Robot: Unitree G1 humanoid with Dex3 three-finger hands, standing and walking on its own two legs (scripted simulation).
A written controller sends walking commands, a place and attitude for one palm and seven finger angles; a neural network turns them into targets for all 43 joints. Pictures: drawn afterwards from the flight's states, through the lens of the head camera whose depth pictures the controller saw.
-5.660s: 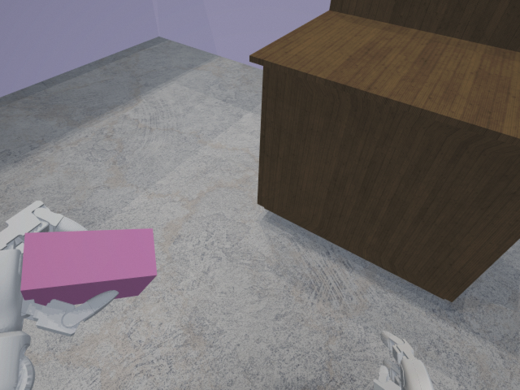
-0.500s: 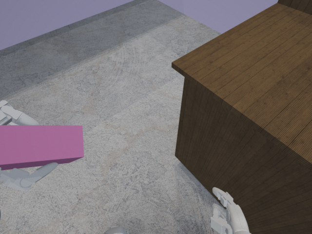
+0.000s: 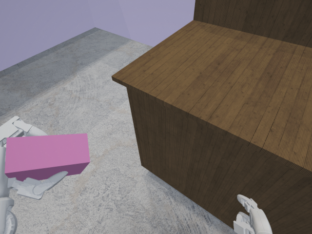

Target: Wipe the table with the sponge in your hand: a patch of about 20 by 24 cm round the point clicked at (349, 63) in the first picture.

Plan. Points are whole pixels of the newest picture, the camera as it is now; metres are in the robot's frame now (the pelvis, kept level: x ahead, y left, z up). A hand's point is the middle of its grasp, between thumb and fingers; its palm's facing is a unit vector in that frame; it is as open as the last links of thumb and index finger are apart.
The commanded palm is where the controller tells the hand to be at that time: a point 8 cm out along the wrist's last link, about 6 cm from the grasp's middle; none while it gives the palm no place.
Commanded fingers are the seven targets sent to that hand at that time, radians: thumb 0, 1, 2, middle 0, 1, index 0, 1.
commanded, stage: turn to face it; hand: left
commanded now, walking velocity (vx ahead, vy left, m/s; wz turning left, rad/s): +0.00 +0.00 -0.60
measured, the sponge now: (61, 157) +0.22 +0.20 +0.16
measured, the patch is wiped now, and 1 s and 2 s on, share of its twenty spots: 0.00 0.00 0.00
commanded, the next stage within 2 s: take the last steps up to it in 1.60 s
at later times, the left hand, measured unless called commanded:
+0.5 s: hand (99, 165) +0.21 +0.13 +0.16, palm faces +0.11 -0.86 -0.49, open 9.8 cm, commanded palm +0.16 +0.19 +0.17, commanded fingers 0.00 0.10 1.30 -1.20 -1.60 -1.20 -1.60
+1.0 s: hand (134, 192) +0.17 +0.05 +0.16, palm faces -0.10 -0.90 -0.43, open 9.8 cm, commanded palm +0.15 +0.10 +0.17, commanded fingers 0.00 0.10 1.30 -1.20 -1.60 -1.20 -1.60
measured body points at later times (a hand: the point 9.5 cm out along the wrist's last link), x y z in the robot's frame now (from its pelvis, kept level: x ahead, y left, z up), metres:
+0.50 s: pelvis -0.08 -0.03 -0.02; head -0.04 -0.05 +0.42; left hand +0.20 +0.17 +0.19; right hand +0.01 -0.27 -0.13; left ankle -0.05 +0.14 -0.74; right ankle -0.07 -0.14 -0.74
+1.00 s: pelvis -0.15 -0.03 -0.01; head -0.13 -0.05 +0.44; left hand +0.17 +0.10 +0.18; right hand -0.13 -0.30 -0.10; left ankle -0.05 +0.09 -0.74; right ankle -0.20 -0.13 -0.69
